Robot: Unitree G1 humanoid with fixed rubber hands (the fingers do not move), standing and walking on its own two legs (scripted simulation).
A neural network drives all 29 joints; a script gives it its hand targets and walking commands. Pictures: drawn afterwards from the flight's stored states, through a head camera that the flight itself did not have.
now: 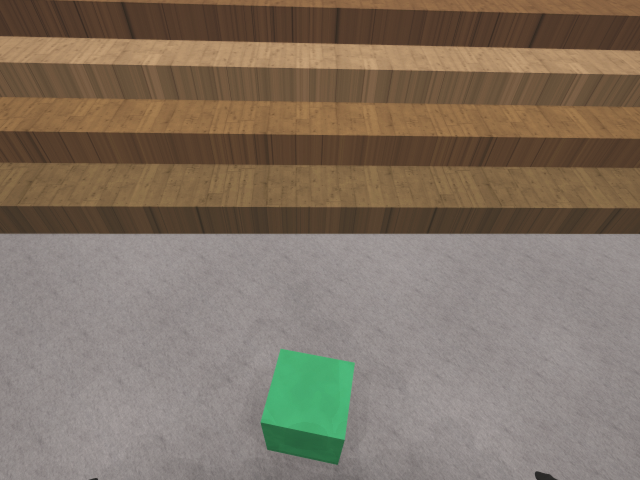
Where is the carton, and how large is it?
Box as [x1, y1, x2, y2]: [260, 349, 354, 464]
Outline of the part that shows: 280,349 260,422 267,449 337,464 344,440 354,363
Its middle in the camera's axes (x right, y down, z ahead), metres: -0.03 +0.47 +1.10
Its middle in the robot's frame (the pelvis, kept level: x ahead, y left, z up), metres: +0.45 +0.02 -0.66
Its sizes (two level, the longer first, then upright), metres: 0.210 0.200 0.250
